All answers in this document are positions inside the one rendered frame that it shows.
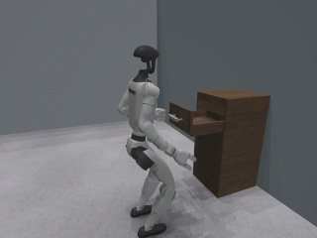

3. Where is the robot head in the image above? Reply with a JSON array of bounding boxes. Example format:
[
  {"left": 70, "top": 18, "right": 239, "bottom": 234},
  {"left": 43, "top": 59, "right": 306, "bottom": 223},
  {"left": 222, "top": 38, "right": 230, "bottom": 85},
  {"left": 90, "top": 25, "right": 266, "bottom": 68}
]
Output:
[{"left": 133, "top": 45, "right": 159, "bottom": 83}]

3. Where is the drawer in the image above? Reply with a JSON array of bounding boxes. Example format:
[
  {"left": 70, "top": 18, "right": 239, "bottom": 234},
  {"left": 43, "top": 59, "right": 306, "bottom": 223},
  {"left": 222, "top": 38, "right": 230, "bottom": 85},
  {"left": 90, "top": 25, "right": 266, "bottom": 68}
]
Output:
[{"left": 169, "top": 102, "right": 225, "bottom": 137}]

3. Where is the robot right upper arm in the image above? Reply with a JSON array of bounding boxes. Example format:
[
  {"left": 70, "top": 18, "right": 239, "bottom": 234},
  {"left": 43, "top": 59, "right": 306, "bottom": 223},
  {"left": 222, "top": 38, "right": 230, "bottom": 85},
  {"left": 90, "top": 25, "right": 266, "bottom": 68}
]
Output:
[{"left": 138, "top": 82, "right": 159, "bottom": 133}]

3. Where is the cabinet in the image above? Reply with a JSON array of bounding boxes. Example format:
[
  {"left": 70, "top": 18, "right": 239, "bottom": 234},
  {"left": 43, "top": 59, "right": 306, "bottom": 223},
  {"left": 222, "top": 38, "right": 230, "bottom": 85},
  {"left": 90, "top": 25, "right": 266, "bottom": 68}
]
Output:
[{"left": 192, "top": 89, "right": 270, "bottom": 198}]

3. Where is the robot left hand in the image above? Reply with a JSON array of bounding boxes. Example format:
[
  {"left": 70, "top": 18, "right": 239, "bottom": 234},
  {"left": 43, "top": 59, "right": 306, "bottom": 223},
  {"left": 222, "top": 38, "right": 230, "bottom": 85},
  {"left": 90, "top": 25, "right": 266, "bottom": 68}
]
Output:
[{"left": 154, "top": 108, "right": 166, "bottom": 122}]

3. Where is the robot right hand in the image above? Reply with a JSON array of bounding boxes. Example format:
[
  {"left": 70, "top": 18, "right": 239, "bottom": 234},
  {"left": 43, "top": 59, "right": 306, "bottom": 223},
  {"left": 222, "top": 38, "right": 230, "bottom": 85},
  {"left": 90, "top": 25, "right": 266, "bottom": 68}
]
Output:
[{"left": 173, "top": 149, "right": 197, "bottom": 171}]

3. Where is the robot left shin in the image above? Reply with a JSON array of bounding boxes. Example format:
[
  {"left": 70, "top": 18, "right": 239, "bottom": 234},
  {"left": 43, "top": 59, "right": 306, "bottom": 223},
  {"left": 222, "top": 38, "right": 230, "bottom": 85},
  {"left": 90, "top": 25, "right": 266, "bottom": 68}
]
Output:
[{"left": 136, "top": 175, "right": 160, "bottom": 211}]

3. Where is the robot left upper arm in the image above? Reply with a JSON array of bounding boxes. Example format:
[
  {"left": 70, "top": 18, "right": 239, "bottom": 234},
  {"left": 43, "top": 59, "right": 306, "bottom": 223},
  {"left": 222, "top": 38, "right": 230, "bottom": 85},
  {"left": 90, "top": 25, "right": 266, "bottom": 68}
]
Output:
[{"left": 118, "top": 78, "right": 133, "bottom": 116}]

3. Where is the handle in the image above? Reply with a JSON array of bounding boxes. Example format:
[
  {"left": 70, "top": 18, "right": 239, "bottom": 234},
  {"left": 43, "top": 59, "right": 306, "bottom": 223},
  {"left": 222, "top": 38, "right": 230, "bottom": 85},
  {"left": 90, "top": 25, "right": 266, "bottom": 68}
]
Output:
[{"left": 167, "top": 114, "right": 183, "bottom": 122}]

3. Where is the robot right forearm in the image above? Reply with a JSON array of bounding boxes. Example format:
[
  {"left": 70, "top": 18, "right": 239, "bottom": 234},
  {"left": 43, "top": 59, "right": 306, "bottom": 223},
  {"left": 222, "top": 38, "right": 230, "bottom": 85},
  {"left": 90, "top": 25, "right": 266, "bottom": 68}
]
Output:
[{"left": 142, "top": 122, "right": 177, "bottom": 157}]

